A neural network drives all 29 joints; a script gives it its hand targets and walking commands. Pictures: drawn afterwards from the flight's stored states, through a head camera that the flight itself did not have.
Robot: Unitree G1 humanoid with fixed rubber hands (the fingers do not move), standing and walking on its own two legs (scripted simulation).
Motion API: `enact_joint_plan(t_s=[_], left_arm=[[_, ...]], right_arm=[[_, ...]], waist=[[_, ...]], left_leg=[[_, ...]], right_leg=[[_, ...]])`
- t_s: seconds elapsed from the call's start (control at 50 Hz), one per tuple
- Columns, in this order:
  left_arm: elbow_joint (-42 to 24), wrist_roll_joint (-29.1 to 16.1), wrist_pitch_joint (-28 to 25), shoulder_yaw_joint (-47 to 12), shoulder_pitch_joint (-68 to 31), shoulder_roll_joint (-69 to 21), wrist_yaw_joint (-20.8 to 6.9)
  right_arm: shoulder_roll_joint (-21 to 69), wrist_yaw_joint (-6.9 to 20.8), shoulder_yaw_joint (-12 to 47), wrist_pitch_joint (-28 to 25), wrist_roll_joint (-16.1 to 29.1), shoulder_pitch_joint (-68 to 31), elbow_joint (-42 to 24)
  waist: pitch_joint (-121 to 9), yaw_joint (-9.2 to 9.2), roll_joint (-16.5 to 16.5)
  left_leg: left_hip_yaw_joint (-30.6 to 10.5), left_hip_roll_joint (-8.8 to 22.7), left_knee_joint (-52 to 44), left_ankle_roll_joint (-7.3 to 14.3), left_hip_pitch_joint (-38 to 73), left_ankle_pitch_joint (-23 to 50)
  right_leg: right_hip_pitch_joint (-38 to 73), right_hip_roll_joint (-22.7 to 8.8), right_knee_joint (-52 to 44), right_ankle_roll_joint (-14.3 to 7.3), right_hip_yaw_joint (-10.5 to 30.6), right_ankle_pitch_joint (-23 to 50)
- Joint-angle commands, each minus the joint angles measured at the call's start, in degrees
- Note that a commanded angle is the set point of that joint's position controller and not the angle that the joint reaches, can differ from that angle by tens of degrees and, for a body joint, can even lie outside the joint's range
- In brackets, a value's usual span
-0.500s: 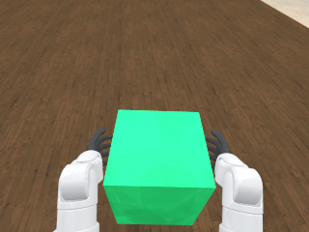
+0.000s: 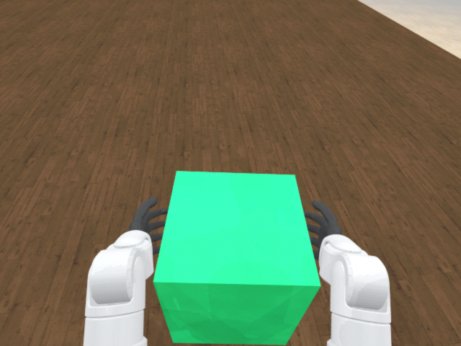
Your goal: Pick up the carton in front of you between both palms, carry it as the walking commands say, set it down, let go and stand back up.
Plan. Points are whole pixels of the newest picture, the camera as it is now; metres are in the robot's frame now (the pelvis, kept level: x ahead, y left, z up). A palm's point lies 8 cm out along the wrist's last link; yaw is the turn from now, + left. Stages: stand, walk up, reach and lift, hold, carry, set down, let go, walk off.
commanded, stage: carry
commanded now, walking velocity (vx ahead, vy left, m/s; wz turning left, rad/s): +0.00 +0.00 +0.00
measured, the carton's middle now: (232, 260) +0.28 +0.00 +0.01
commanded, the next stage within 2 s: none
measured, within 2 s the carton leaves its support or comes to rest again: neither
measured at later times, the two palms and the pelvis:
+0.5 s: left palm (139, 266) +0.24 +0.15 +0.05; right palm (324, 270) +0.24 -0.15 +0.05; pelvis -0.04 +0.00 +0.00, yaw +0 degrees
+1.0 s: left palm (141, 263) +0.25 +0.15 +0.04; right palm (319, 266) +0.25 -0.14 +0.04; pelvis -0.04 +0.00 +0.00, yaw +0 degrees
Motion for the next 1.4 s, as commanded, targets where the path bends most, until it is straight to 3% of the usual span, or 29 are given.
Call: enact_joint_plan(t_s=[0.0,0.22,0.42,0.56,0.64,0.8,1.06,1.08,1.12,1.14,1.16,1.2,1.22,1.26,1.28,1.3,1.32,1.34,1.36,1.38], left_arm=[[-0.95,-22.44,-1.11,-41.26,-26.84,-51.85,-15.08],[4.73,-17.95,-9.59,-38.37,-27.6,-50.13,-15.41],[14.08,-10.9,-20.01,-30.69,-27.58,-46.92,-15.66],[24.21,-5.85,-29.18,-23.77,-31.83,-48.55,-16.38],[27.2,-5.0,-32.84,-22.94,-33.82,-51.02,-16.93],[22.67,-7.61,-30.5,-27.65,-30.38,-51.91,-16.81],[21.69,-8.05,-29.43,-27.68,-31.11,-50.89,-16.66],[21.83,-8.11,-29.4,-27.58,-30.94,-50.81,-16.64],[21.39,-8.17,-29.41,-27.99,-32.0,-51.06,-16.7],[21.36,-8.15,-29.49,-28.01,-33.3,-50.97,-16.78],[21.5,-8.09,-29.72,-28.03,-34.66,-50.66,-16.84],[21.46,-8.04,-30.12,-27.94,-35.65,-50.46,-16.84],[21.48,-8.05,-30.19,-27.61,-35.44,-50.34,-16.77],[21.84,-8.08,-30.09,-27.1,-33.42,-50.05,-16.59],[22.3,-7.97,-29.95,-26.85,-31.97,-50.14,-16.52],[22.81,-7.79,-29.74,-26.53,-31.14,-50.39,-16.48],[23.97,-7.05,-29.57,-25.65,-28.83,-50.32,-16.43],[25.03,-6.27,-29.37,-24.9,-26.8,-49.83,-16.4],[25.12,-6.36,-29.36,-25.2,-26.23,-49.88,-16.38],[23.74,-6.8,-29.59,-26.03,-26.64,-50.02,-16.4]], right_arm=[[50.92,14.86,41.31,-0.94,22.27,-26.14,-0.16],[49.6,14.83,38.74,-9.56,17.28,-26.64,6.05],[46.73,14.7,31.02,-20.02,9.73,-26.11,15.25],[48.28,15.38,24.38,-29.15,4.84,-30.62,25.06],[50.78,15.89,23.72,-32.72,4.05,-32.74,28.14],[51.82,15.77,28.72,-30.36,7.0,-29.5,23.85],[50.65,15.58,28.11,-29.22,6.92,-29.65,23.12],[50.71,15.59,27.95,-29.22,6.78,-29.54,23.3],[50.73,15.59,27.54,-29.24,6.57,-30.43,23.01],[50.69,15.64,27.33,-29.3,6.45,-31.02,23.03],[50.73,15.67,27.32,-29.43,6.42,-31.61,23.1],[50.45,15.54,27.5,-29.75,6.62,-32.21,22.91],[50.23,15.42,27.59,-29.86,6.6,-32.43,22.78],[49.79,15.02,28.08,-29.81,6.74,-31.6,22.71],[49.74,14.83,28.37,-29.67,6.66,-30.84,22.92],[49.87,14.71,28.47,-29.48,6.34,-29.47,23.64],[49.87,14.76,28.66,-29.2,6.21,-29.07,23.45],[49.81,14.87,28.44,-29.04,6.18,-29.21,22.87],[49.37,15.07,28.54,-29.17,6.35,-29.62,22.63],[49.83,15.31,28.92,-29.47,6.84,-29.49,22.41]], waist=[[-11.34,-0.21,-0.03],[-9.75,-0.07,-0.41],[-9.58,-0.04,-0.88],[-10.68,-0.06,-1.1],[-12.25,-0.11,-1.18],[-14.55,-0.27,-0.94],[-12.44,-0.3,-0.72],[-12.48,-0.29,-0.34],[-9.21,-0.37,2.31],[-5.94,-0.68,4.14],[-2.21,-0.99,5.26],[0.68,-1.25,6.69],[0.28,-1.32,6.53],[-3.63,-1.0,5.09],[-6.6,-0.39,4.19],[-10.48,-0.09,2.61],[-14.52,0.97,-4.11],[-16.18,1.73,-14.23],[-13.03,1.73,-15.37],[-12.47,1.56,-9.21]], left_leg=[[-4.05,6.69,-4.97,0.42,-4.36,27.62],[-5.01,6.25,-7.72,1.31,-7.01,17.79],[-5.39,5.91,-7.71,1.56,-8.27,14.99],[-5.62,5.65,-7.44,1.89,-8.4,14.59],[-5.61,5.44,-6.51,2.02,-7.55,16.03],[-5.55,5.59,-4.34,1.87,-5.74,20.54],[-5.64,5.9,-5.23,2.1,-6.74,19.95],[-5.72,6.22,-7.04,2.14,-6.52,15.59],[-9.26,8.3,-15.28,3.79,-6.77,-2.86],[-12.96,10.43,-19.82,5.42,-6.65,-10.61],[-16.11,12.64,-23.22,6.66,-6.13,-13.9],[-17.81,15.52,-24.46,8.38,-1.17,-7.12],[-17.01,15.52,-22.82,8.68,3.64,1.97],[-12.31,13.5,-15.69,7.77,10.79,19.99],[-7.88,11.42,-10.71,5.94,9.27,25.02],[-3.0,8.72,-4.03,3.33,2.91,31.02],[1.57,5.18,7.44,0.05,-8.35,29.34],[2.33,0.97,19.04,-1.38,-22.11,12.79],[-1.61,-1.05,25.56,-0.9,-30.86,-4.73],[-4.86,1.65,29.99,-0.13,-32.71,-6.64]], right_leg=[[12.97,-5.78,-1.97,-1.09,6.56,20.7],[12.86,-5.97,-5.04,-0.63,7.45,13.21],[12.36,-6.13,-5.68,-0.37,7.68,12.01],[12.83,-6.08,-5.82,-0.4,7.76,12.01],[13.5,-6.11,-5.48,-0.66,7.73,13.85],[14.14,-6.44,-4.18,-1.2,7.47,19.08],[13.03,-6.09,-4.48,-0.72,7.26,16.29],[12.71,-5.92,-5.24,-0.49,6.73,11.54],[9.87,-3.71,-5.23,1.07,3.93,-6.08],[6.02,-1.83,-2.74,1.87,1.85,-10.08],[2.06,-0.25,0.06,2.39,0.54,-9.9],[-4.04,-0.97,2.97,2.48,1.93,-7.16],[-6.63,-0.86,2.18,2.27,1.91,-7.69],[-4.51,1.05,-3.11,1.51,-0.11,-6.94],[3.62,2.11,-8.34,0.93,-1.6,-3.43],[16.48,1.71,-10.75,-0.19,-0.18,-0.75],[28.71,-5.7,-12.53,-4.21,12.07,-1.46],[37.49,-16.27,-16.33,-9.92,28.71,4.04],[38.66,-20.65,-19.05,-13.15,35.17,12.78],[36.84,-21.56,-18.77,-13.78,33.03,13.44]])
